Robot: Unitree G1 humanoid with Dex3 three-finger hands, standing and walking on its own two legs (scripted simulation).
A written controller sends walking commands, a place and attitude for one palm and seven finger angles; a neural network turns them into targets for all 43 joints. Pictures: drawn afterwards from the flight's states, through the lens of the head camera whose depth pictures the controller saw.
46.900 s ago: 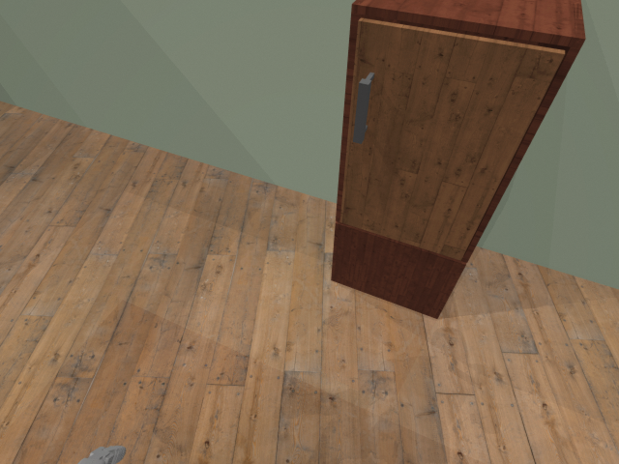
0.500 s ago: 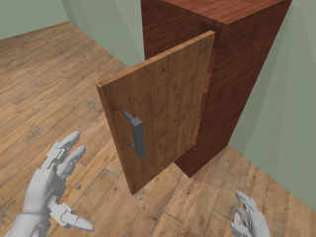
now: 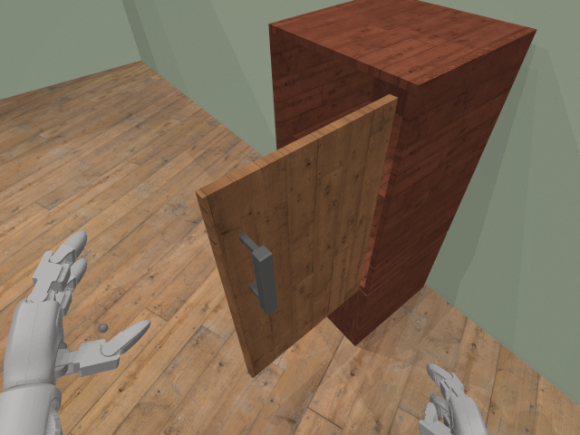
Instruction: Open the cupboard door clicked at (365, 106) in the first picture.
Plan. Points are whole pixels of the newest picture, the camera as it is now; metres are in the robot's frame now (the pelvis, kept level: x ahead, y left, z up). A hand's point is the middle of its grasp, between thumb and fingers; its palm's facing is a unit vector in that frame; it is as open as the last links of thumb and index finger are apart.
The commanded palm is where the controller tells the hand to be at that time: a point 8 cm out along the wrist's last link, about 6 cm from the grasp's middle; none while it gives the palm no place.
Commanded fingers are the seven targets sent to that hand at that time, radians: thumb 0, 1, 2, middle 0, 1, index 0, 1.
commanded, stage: draw the hand back to the body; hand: left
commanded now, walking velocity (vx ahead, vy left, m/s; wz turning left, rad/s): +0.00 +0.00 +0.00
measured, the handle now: (257, 274) +0.34 +0.10 +0.02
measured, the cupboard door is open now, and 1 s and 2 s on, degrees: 92 92 92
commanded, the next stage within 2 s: step back with the hand held close in 0.64 s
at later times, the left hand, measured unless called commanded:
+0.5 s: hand (82, 308) +0.19 +0.25 +0.15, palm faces +0.46 -0.79 -0.40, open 7.6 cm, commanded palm +0.14 +0.29 +0.17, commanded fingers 0.00 0.90 0.90 -0.20 -0.30 -0.20 -0.30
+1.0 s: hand (80, 312) +0.19 +0.25 +0.16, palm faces +0.36 -0.79 -0.50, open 7.4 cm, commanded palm +0.13 +0.29 +0.18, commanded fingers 0.00 0.90 0.90 -0.20 -0.30 -0.20 -0.30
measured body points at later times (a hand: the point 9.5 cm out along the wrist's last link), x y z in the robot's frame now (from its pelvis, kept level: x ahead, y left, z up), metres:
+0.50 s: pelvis +0.00 -0.01 +0.01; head -0.01 -0.04 +0.45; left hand +0.16 +0.29 +0.18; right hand +0.19 -0.23 -0.08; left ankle -0.02 +0.10 -0.74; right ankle -0.02 -0.14 -0.74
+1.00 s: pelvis -0.02 -0.01 +0.00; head +0.00 -0.03 +0.45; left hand +0.16 +0.29 +0.18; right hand +0.17 -0.25 -0.08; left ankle -0.02 +0.10 -0.74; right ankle -0.02 -0.14 -0.74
